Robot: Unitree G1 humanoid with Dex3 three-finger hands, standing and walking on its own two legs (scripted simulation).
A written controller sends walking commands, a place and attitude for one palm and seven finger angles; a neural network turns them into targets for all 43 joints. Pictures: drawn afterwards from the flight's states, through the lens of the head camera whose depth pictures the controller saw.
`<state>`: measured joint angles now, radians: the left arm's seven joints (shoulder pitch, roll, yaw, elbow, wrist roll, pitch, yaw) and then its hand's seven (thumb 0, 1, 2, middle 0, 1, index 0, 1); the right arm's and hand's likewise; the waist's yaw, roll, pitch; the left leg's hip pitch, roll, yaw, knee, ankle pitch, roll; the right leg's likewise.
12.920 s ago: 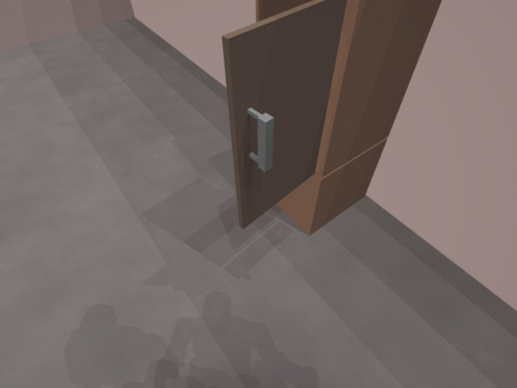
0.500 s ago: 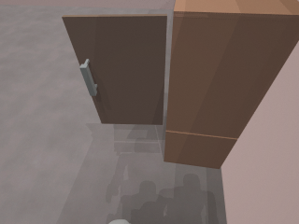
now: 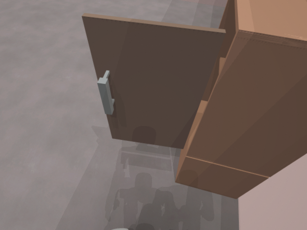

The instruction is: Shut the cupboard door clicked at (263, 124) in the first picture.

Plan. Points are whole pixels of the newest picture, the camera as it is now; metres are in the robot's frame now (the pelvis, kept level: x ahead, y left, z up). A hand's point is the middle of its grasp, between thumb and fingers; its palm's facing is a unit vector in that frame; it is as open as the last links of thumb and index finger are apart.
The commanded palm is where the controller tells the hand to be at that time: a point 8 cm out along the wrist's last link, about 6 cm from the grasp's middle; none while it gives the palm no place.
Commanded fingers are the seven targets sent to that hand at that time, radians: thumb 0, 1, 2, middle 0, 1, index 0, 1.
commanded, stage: come to a stop and stand still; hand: left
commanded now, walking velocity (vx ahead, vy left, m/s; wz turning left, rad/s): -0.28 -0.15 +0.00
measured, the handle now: (108, 93) +0.51 +0.21 +0.02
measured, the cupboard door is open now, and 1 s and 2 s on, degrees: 96 96 96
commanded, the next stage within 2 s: look again from close up in 1.06 s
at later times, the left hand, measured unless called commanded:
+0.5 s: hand out of the picture +0.07 +0.14 -0.16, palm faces +0.03 -0.97 -0.24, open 7.3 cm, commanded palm none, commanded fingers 0.00 0.90 0.90 -0.20 -0.30 -0.20 -0.30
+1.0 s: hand out of the picture -0.04 +0.17 -0.17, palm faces +0.02 -0.98 -0.17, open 7.4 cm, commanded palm none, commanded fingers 0.00 0.90 0.90 -0.20 -0.30 -0.20 -0.30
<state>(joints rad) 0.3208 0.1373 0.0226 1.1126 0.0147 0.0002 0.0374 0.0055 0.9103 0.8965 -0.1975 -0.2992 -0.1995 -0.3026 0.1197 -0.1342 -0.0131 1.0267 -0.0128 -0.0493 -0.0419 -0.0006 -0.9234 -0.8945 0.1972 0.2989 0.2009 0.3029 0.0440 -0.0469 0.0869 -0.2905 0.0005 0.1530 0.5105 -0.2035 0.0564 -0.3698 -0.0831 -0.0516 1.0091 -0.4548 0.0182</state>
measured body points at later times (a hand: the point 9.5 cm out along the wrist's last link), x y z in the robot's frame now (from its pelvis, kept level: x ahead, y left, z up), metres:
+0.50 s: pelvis +0.01 -0.05 +0.01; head +0.04 -0.06 +0.46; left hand +0.07 +0.19 -0.14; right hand +0.03 -0.29 -0.15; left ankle -0.03 +0.08 -0.68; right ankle +0.01 -0.15 -0.73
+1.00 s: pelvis -0.02 +0.00 +0.01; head -0.01 +0.01 +0.46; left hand -0.04 +0.23 -0.16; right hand +0.02 -0.23 -0.14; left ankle -0.03 +0.09 -0.73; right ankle -0.01 -0.14 -0.73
